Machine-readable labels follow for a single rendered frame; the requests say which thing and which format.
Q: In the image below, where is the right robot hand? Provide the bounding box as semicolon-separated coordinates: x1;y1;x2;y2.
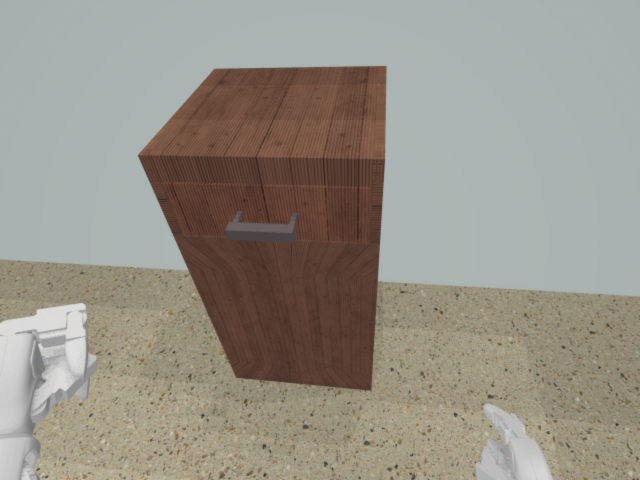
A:
475;403;553;480

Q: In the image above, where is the handle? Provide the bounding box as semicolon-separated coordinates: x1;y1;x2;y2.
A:
225;211;298;243

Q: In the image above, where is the cabinet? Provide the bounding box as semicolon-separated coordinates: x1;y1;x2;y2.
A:
138;66;387;391

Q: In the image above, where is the left robot forearm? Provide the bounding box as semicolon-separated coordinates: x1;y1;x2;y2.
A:
0;433;41;480

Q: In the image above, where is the drawer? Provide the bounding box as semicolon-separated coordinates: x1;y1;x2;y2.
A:
162;182;371;243

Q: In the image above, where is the left robot hand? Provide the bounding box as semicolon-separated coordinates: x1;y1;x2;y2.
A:
0;303;97;436

